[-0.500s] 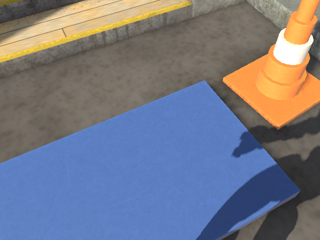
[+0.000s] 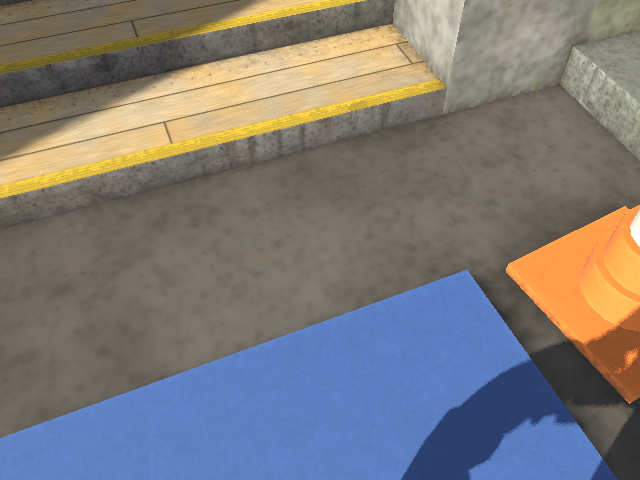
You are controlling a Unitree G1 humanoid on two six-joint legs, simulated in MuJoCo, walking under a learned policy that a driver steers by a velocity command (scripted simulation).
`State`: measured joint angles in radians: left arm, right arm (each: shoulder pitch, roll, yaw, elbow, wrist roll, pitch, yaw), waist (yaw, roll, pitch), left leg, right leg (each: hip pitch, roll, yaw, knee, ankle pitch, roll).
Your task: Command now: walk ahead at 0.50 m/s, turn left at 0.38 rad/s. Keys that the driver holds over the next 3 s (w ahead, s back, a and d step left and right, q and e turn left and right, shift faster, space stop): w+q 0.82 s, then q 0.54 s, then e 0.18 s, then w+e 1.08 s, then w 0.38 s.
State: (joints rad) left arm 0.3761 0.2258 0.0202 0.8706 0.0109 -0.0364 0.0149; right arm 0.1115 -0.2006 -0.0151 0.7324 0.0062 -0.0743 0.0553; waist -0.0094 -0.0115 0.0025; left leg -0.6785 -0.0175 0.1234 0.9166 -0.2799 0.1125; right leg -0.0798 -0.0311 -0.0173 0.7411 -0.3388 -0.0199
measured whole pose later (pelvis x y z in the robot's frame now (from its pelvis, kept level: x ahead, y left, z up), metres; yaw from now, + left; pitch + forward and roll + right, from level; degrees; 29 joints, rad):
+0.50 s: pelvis +0.28 +0.01 +0.05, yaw +18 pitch +4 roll -1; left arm -0.01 0.24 0.04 0.66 -0.01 -0.13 -0.03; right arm 0.46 -0.26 -0.06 0.78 0.03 -0.03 -0.03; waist -0.10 -0.02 0.00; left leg -0.02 -0.10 -0.23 0.40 -0.42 0.08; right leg -0.52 0.03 0.05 0.45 0.00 0.00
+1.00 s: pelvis +0.51 +0.10 +0.05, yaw +35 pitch +2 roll -3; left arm 0.30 0.29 0.08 0.85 -0.02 -0.07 0.02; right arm 0.09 -0.27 -0.06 0.59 0.01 -0.03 0.06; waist 0.08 0.04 0.05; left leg -0.60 0.05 0.02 0.65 -0.03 0.06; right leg 0.02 -0.01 -0.23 0.37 -0.41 0.01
